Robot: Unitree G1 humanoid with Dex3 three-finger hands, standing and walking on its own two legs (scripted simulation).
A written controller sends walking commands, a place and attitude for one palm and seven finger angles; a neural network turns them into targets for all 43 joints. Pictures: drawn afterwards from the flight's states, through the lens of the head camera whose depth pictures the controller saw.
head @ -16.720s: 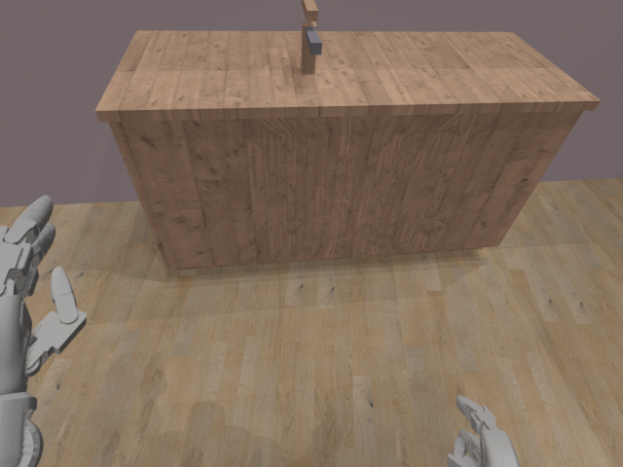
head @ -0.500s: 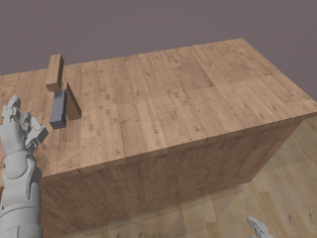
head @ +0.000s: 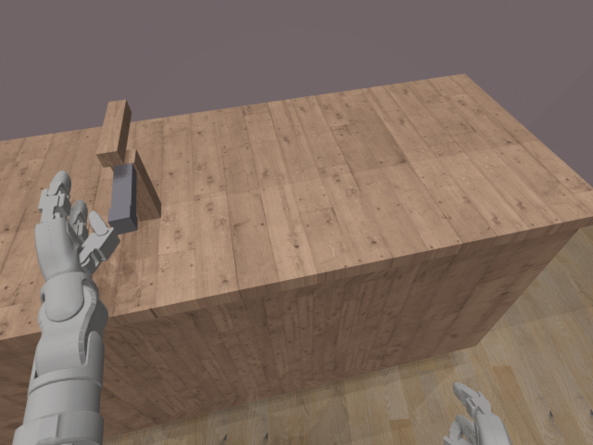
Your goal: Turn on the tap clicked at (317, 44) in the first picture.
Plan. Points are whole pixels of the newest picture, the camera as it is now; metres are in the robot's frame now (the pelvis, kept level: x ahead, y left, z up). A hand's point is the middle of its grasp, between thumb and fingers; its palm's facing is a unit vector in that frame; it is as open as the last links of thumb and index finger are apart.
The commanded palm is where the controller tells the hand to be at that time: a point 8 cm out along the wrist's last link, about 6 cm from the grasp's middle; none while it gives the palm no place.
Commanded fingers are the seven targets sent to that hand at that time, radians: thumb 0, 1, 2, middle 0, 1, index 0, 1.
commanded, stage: push the lever round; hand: left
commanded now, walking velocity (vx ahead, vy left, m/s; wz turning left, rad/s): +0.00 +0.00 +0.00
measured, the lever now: (123, 219) +0.37 +0.27 +0.12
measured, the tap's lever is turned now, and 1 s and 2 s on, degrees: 4 27 54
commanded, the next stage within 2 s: none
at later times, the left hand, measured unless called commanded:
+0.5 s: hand (133, 230) +0.35 +0.25 +0.12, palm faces +0.53 -0.84 -0.04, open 7.7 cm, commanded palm +0.30 +0.28 +0.11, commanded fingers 0.00 0.90 0.90 -0.15 -0.15 -0.15 -0.15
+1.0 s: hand (163, 223) +0.36 +0.21 +0.12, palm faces +0.61 -0.79 -0.03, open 7.6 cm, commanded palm +0.32 +0.24 +0.11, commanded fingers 0.00 0.90 0.90 -0.15 -0.15 -0.15 -0.15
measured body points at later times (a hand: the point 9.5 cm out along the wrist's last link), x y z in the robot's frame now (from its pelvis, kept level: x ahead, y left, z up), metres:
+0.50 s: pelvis -0.01 -0.01 +0.00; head +0.02 -0.04 +0.45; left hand +0.31 +0.29 +0.12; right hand +0.15 -0.26 -0.11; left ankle -0.03 +0.12 -0.73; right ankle +0.04 -0.10 -0.73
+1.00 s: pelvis -0.01 +0.00 +0.00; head +0.01 -0.02 +0.45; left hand +0.33 +0.25 +0.12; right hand +0.16 -0.24 -0.11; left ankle -0.03 +0.12 -0.73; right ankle +0.04 -0.10 -0.73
